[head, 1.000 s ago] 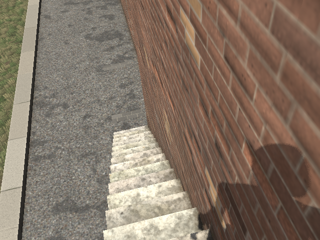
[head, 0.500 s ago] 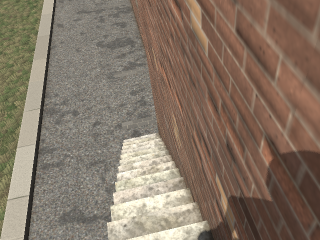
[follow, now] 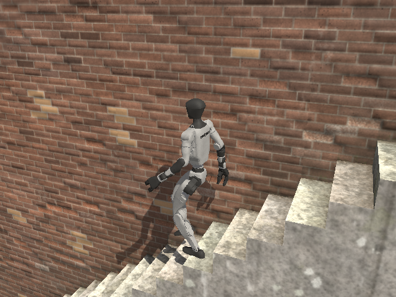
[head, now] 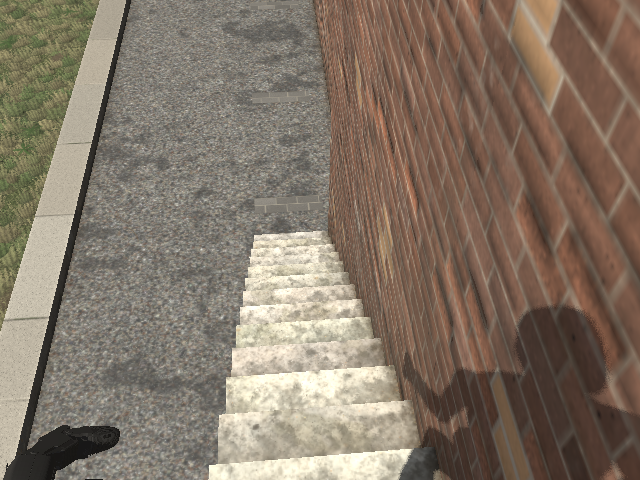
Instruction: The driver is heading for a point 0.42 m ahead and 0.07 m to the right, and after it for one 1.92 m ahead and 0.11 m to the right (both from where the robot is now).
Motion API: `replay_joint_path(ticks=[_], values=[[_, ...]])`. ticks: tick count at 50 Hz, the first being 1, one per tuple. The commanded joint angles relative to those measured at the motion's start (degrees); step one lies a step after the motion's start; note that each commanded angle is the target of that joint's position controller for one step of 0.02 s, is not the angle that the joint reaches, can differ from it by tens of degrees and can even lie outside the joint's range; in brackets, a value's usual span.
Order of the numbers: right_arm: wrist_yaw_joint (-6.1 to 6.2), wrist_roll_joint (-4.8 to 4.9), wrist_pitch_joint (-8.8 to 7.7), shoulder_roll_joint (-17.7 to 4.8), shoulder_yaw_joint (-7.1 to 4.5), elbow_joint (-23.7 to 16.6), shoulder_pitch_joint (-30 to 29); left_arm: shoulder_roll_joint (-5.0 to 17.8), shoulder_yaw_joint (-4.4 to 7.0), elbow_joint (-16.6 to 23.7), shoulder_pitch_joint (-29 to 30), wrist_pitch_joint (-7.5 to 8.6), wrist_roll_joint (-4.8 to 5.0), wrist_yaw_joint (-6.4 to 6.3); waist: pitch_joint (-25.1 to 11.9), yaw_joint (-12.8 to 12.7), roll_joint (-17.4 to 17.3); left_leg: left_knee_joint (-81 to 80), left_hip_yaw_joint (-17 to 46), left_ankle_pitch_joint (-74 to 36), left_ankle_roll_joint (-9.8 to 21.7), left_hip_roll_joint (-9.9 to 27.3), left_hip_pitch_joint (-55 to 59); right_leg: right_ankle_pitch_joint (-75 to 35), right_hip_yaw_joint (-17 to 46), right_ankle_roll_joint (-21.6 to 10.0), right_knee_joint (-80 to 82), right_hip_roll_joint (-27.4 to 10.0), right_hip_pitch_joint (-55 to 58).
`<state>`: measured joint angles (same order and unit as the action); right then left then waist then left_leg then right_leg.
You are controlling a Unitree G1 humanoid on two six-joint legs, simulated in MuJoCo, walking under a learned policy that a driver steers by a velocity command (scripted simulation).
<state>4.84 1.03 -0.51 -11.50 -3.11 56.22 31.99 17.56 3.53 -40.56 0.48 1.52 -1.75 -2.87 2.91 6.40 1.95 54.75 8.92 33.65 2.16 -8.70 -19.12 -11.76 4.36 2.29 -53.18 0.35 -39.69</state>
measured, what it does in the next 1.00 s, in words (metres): goes down: right foot 0.19 m lower, then left foot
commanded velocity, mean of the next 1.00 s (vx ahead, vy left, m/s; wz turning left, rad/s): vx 0.50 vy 0.00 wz -0.10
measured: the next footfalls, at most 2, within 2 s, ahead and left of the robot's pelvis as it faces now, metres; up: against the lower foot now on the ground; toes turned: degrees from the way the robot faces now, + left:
right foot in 0.16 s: +0.13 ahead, -0.13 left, -0.19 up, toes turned +6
left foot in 0.38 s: +0.24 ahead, +0.14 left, -0.19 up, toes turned +2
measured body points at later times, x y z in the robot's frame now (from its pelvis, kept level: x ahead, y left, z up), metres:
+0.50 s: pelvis +0.21 -0.01 -0.22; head +0.20 -0.01 +0.23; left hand +0.18 +0.23 -0.38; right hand +0.28 -0.22 -0.36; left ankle +0.20 +0.14 -0.88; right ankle +0.18 -0.14 -0.82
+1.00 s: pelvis +0.40 -0.06 -0.39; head +0.36 -0.12 +0.06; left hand +0.29 +0.15 -0.52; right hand +0.59 -0.29 -0.50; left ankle +0.55 +0.12 -1.01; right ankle +0.33 -0.15 -1.07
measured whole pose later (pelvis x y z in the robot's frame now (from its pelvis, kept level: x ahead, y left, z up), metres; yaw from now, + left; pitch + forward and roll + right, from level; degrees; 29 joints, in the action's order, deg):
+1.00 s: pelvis +0.40 -0.06 -0.39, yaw -11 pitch -3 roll +3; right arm 2.8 1.8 1.6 -11.1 -1.8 45.5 1.7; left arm 3.1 -0.2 -65.1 -34.8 3.4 0.8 -5.6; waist -3.1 -7.3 -6.4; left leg 68.8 9.8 -3.9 -5.8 -1.1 -41.3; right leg 35.7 8.2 -2.6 -56.8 4.2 -17.7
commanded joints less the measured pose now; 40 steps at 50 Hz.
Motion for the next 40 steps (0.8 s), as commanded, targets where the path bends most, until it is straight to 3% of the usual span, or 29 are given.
replay_joint_path(ticks=[1,4,6,7,8,9,10,11,12,13,14,16,19,20,21,22,23,24,25,26,28,31,33,35,36,37,38,39,40], values=[[1.53,1.42,-1.91,-7.1,-1.12,-5.2,-9.0,0.0,0.77,2.3,-5.7,0.23,1.88,1.87,0.3,-8.0,-2.8,-14.6,15.3,-4.6,5.6,5.4,-21.0,-16.4,-1.0,0.4,15.5,1.5,32.5],[0.27,1.22,-2.36,-4.6,-0.47,-5.9,-11.5,4.3,2.86,-1.9,-14.3,0.76,2.66,2.88,-1.8,-10.2,-8.5,-1.2,15.1,-11.4,4.8,6.8,-5.7,-13.7,4.1,-1.2,24.4,-4.3,30.8],[-1.47,1.07,-0.89,-3.4,0.05,-4.8,-11.9,5.1,3.94,-8.9,-25.9,0.84,2.94,4.45,-4.1,-13.6,-3.5,17.0,11.0,-17.4,3.9,5.9,-6.0,-13.0,4.7,-2.4,29.5,-7.7,38.1],[-2.02,2.54,-1.16,-3.4,-0.34,-5.0,-12.7,4.8,4.23,-11.1,-33.7,1.37,4.19,3.66,-1.3,-17.7,4.8,35.8,3.1,-5.6,-0.1,0.1,-14.0,-17.2,3.8,-5.7,38.2,-11.0,44.0],[-2.59,2.72,-1.18,-2.5,0.36,-3.0,-8.9,-1.6,2.08,-12.6,-35.1,1.33,1.94,3.75,0.9,-17.2,3.3,42.4,-0.6,1.6,0.5,-3.4,-19.8,-13.9,-0.5,-7.8,40.6,-11.3,46.1],[-2.89,2.29,-1.89,-1.5,-0.1,-3.2,-6.0,-1.5,0.93,-15.1,-37.9,2.18,0.64,3.56,0.0,-14.1,9.3,50.2,-3.1,10.0,0.4,-3.9,-30.4,-28.4,0.4,-9.5,30.2,-13.2,53.8],[-3.22,2.85,-2.94,1.9,0.39,-4.7,2.0,1.6,1.14,-16.3,-37.2,3.58,1.7,3.74,-1.6,-6.5,18.5,47.3,0.8,7.4,2.9,1.2,-39.5,-36.9,3.6,-11.4,14.4,-16.5,57.2],[-2.8,3.04,-3.57,0.1,0.06,-4.0,1.5,1.9,1.6,-17.5,-36.8,3.79,3.26,3.86,-0.9,-6.8,18.3,45.3,1.9,3.7,2.7,3.9,-45.1,-28.3,7.2,-14.1,9.6,-16.7,53.3],[-2.2,3.59,-4.41,-2.6,-0.52,-5.9,-2.7,2.3,2.13,-18.2,-35.7,3.85,4.08,4.25,0.2,-7.1,11.0,44.4,1.7,-1.4,2.3,6.0,-45.9,-18.4,11.0,-15.4,10.0,-16.1,45.5],[-0.96,2.65,-3.18,-2.7,-0.24,-9.0,-8.2,2.1,1.01,-15.7,-24.7,3.07,3.1,2.9,0.9,-2.1,-0.6,26.5,4.9,-20.2,-0.4,8.1,-31.4,-11.1,13.9,-17.0,18.7,-15.9,25.0],[-0.03,2.28,-1.76,-0.8,0.71,-10.4,-11.9,4.0,1.0,-15.7,-19.1,3.5,2.14,1.55,4.7,-0.7,5.6,21.5,2.2,-23.4,-4.0,12.0,-26.8,-23.6,22.9,-19.6,15.7,-21.4,13.8],[-1.83,0.65,-0.32,1.7,2.07,-9.0,-8.6,5.2,0.38,-16.0,-15.8,3.47,1.3,0.57,-0.1,0.8,1.5,15.9,-3.3,-34.4,-5.1,10.7,-5.0,-19.2,15.8,-17.3,10.2,-16.5,4.7],[-2.58,0.56,-0.32,1.8,2.64,-9.0,-6.2,7.9,1.66,-14.3,-19.2,2.9,5.12,0.67,0.7,1.7,3.3,4.8,-11.7,-17.6,-2.0,5.6,12.5,6.9,11.1,-15.5,12.1,-8.5,-2.8],[-2.21,2.39,-1.45,-1.6,1.07,-5.1,-2.1,4.6,2.12,-14.5,-16.1,2.93,6.29,0.47,4.4,3.2,4.5,-3.9,-3.0,-28.1,0.1,10.2,12.5,19.8,13.3,-13.1,-6.6,-7.3,-6.0],[-2.91,2.37,-3.32,-11.3,-2.05,-3.6,3.7,-1.6,0.55,-11.7,-19.5,2.77,7.7,0.22,0.0,3.7,-16.5,-20.1,11.6,-21.2,7.9,18.9,21.0,25.5,0.1,-5.4,-29.2,3.7,-15.2],[-4.46,1.08,-5.07,-14.1,-3.21,-1.5,10.8,1.6,1.35,-10.7,-13.9,3.66,8.16,0.15,0.1,8.5,-20.3,-29.8,33.7,-14.7,15.7,27.4,26.5,47.3,7.1,-4.4,-41.9,7.2,-26.1],[-5.03,1.53,-6.01,-13.2,-3.13,0.3,12.0,2.4,2.01,-8.8,-7.7,3.74,7.86,-0.39,7.5,7.4,-15.2,-27.6,37.4,-15.9,16.1,28.9,27.2,49.0,15.6,-4.7,-41.9,6.8,-39.8],[-4.82,2.09,-5.09,-9.5,-2.72,2.0,10.5,-1.5,1.05,-9.1,-6.4,1.75,7.18,-0.75,10.3,5.3,-10.2,-28.4,33.8,1.9,11.7,28.7,19.5,52.2,13.6,-5.7,-37.9,3.4,-40.8],[-4.43,1.49,-5.34,-6.4,-1.66,-0.3,-0.8,-0.3,1.66,-10.5,-11.1,0.59,8.0,-0.9,12.0,-1.3,-12.2,-22.9,29.3,7.8,9.4,26.8,8.9,47.5,15.7,-4.8,-30.7,-1.0,-34.7],[-4.07,0.48,-4.2,-6.0,-1.5,-1.6,-11.4,-0.9,1.8,-11.9,-18.7,-0.91,5.93,-1.13,8.1,-7.2,-12.5,-21.0,21.6,3.7,7.3,25.4,-3.3,37.4,10.2,-4.1,-29.5,-2.4,-19.4],[-1.88,-1.13,-3.71,-5.6,-1.72,-5.3,-26.8,-0.8,2.12,-16.5,-33.1,-2.58,2.35,2.54,-0.2,-15.9,-15.2,-18.2,2.7,7.6,1.7,18.2,-21.2,0.6,3.0,-1.9,-14.2,-1.4,13.4],[-0.21,0.3,-3.79,-6.5,-2.0,-5.2,-33.3,-4.2,0.26,-14.3,-32.2,-3.01,3.08,5.82,0.4,-18.7,-5.9,-10.8,-10.5,4.3,-1.1,15.3,-30.7,-12.9,-3.7,0.1,0.1,-2.8,37.2],[-1.39,-0.33,-4.36,-6.3,-2.22,-4.9,-34.8,-1.2,1.22,-18.4,-44.0,-3.59,3.41,5.94,-2.7,-22.6,-6.8,1.5,-13.8,0.9,-3.6,13.7,-24.8,-18.0,-2.2,0.5,1.7,-4.6,45.2],[-3.49,0.37,-4.07,-5.7,-2.24,-5.8,-40.0,0.1,1.72,-24.2,-61.0,-3.47,0.85,5.69,-2.8,-30.8,-0.1,32.0,-16.9,-7.0,-8.0,9.3,-18.0,-13.1,-1.7,-3.6,16.6,-7.8,47.9],[-3.37,2.0,-3.31,-2.0,-1.11,-5.3,-34.7,-2.3,0.04,-21.7,-55.9,-2.0,0.47,4.79,3.5,-28.3,12.0,46.8,-18.2,6.4,-7.4,3.2,-14.1,-12.2,0.2,-7.3,39.2,-9.9,38.4],[-2.57,0.82,-2.52,-1.3,-1.08,-4.5,-28.0,-1.8,-1.26,-22.1,-51.2,-0.9,-0.78,5.26,5.1,-21.2,18.5,60.5,-13.9,13.7,-3.9,3.1,-28.9,-23.1,-1.0,-6.3,22.1,-6.9,45.6],[-3.16,0.55,-2.16,2.9,-0.4,-7.8,-16.7,-1.9,-2.61,-24.5,-52.9,-0.07,1.82,4.16,5.8,-10.5,32.9,59.6,-5.0,3.5,-0.7,2.9,-35.3,-27.8,6.4,-1.3,14.7,-2.6,40.3],[-3.56,0.59,-2.56,1.5,-0.3,-7.9,-10.2,0.9,-2.29,-22.9,-46.0,-0.29,3.71,3.85,4.5,-4.7,31.4,56.0,-4.9,-1.8,-1.3,6.0,-39.1,-24.4,16.6,-3.3,17.5,-6.5,39.0],[-4.05,1.17,-2.86,-1.7,-0.57,-8.4,-15.4,1.0,-2.03,-22.5,-43.4,-0.53,4.49,4.3,3.4,-6.2,15.3,56.0,-2.4,-6.3,-1.2,7.9,-43.2,-11.2,21.7,-6.0,17.1,-10.3,36.5]])
Velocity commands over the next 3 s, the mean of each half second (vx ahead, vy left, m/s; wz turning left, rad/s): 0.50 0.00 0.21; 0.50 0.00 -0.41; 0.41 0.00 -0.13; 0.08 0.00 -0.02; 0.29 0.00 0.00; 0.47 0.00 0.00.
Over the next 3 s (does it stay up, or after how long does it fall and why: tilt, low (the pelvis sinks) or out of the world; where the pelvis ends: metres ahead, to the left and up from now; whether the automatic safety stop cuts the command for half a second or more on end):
stays up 0.85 0.03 -0.73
